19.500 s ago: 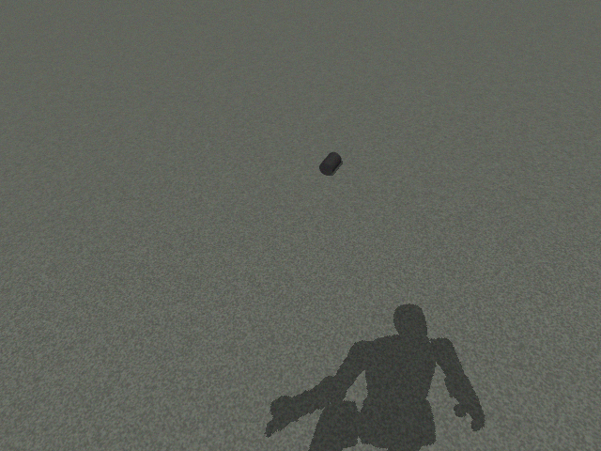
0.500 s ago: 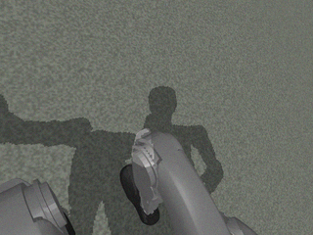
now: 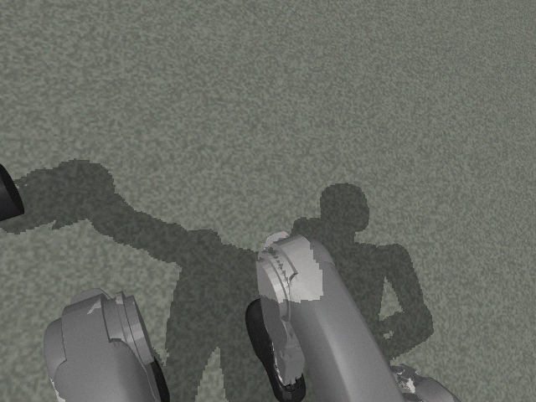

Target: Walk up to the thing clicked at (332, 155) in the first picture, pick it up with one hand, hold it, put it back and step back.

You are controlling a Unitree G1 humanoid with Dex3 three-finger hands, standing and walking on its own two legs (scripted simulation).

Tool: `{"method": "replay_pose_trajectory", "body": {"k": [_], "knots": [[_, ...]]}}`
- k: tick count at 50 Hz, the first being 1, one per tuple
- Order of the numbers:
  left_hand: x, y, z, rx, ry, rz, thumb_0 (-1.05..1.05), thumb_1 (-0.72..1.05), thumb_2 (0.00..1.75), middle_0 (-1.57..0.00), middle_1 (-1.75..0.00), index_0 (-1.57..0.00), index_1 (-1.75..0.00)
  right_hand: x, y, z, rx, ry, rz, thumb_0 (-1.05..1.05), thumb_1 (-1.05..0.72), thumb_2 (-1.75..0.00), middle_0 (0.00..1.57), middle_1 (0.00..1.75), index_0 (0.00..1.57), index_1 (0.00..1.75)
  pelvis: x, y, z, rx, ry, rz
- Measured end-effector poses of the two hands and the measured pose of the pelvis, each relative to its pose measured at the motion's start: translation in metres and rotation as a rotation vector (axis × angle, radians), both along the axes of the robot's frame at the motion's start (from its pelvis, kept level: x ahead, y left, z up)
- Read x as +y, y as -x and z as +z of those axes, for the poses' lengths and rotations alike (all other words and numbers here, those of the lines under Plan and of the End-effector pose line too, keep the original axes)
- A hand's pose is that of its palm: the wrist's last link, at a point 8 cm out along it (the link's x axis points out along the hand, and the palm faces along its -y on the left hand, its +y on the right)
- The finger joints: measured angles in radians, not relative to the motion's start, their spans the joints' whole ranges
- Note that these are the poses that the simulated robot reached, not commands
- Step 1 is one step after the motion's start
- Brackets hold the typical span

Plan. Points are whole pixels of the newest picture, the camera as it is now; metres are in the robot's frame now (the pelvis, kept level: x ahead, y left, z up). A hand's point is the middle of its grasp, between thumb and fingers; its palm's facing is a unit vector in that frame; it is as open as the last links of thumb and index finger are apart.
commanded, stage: settle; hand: left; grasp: from above
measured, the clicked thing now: out of the picture +0.47 +0.34 -0.21
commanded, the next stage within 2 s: lift in 0.36 s
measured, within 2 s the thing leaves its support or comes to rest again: neither
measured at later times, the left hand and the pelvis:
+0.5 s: hand out of the picture +0.46 +0.33 -0.11, palm faces -0.42 -0.06 -0.90, open 10.1 cm; pelvis -0.01 +0.00 +0.03, yaw +3 degrees
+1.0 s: hand out of the picture +0.40 +0.33 +0.01, palm faces -0.43 -0.11 -0.89, open 10.1 cm; pelvis -0.01 +0.00 +0.11, yaw +6 degrees
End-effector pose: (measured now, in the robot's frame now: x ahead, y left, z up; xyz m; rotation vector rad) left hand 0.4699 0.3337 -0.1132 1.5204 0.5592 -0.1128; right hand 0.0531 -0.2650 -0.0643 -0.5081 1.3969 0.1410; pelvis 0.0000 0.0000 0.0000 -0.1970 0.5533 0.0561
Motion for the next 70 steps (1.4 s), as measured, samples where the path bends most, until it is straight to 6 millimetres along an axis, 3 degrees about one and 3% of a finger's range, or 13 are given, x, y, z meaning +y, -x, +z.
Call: {"method": "replay_pose_trajectory", "body": {"k": [7,27,34,42,54,62,70], "knots": [[-0.008,0.003,0.021,0.027,0.032,-0.032,-0.01,0.05,0.22,-0.82,-0.26,-0.83,-0.24,-0.002,-0.010,-0.006,-0.031,-0.003,-0.017,0.00,-0.91,-0.90,0.20,0.30,0.20,0.30,-0.002,0.005,0.005,-0.003,-0.019,0.011],[-0.005,0.003,0.067,0.016,0.021,-0.051,-0.01,0.06,0.22,-0.83,-0.22,-0.83,-0.21,-0.003,0.004,0.009,0.015,0.046,-0.120,0.00,-0.91,-0.90,0.21,0.30,0.20,0.30,-0.003,0.006,0.029,0.041,-0.037,0.035],[-0.005,0.015,0.088,0.034,0.049,-0.041,-0.01,0.06,0.21,-0.82,-0.23,-0.83,-0.22,-0.002,0.004,0.021,0.012,0.051,-0.155,0.00,-0.92,-0.90,0.21,0.30,0.20,0.30,-0.001,0.007,0.045,0.051,-0.045,0.045],[0.000,0.038,0.130,0.034,0.047,-0.045,-0.01,0.05,0.23,-0.82,-0.25,-0.82,-0.24,0.001,-0.012,0.040,-0.043,0.040,-0.174,0.00,-0.92,-0.90,0.21,0.30,0.20,0.30,0.000,0.009,0.071,0.051,-0.057,0.056],[-0.002,0.077,0.211,0.013,0.067,-0.045,-0.01,0.06,0.23,-0.80,-0.27,-0.80,-0.27,0.013,-0.054,0.091,-0.180,0.002,-0.173,0.00,-0.91,-0.90,0.21,0.30,0.20,0.30,0.002,0.009,0.131,0.024,-0.077,0.072],[-0.008,0.098,0.278,-0.010,0.064,-0.027,-0.01,0.05,0.24,-0.80,-0.27,-0.81,-0.26,0.021,-0.079,0.143,-0.260,-0.020,-0.192,0.00,-0.90,-0.90,0.21,0.30,0.20,0.30,0.001,0.005,0.187,-0.027,-0.099,0.087],[-0.017,0.120,0.348,0.005,0.077,-0.004,-0.01,0.05,0.23,-0.81,-0.26,-0.81,-0.26,0.024,-0.090,0.204,-0.316,-0.040,-0.221,0.00,-0.90,-0.90,0.21,0.30,0.20,0.30,0.000,-0.004,0.249,-0.102,-0.127,0.096]]}}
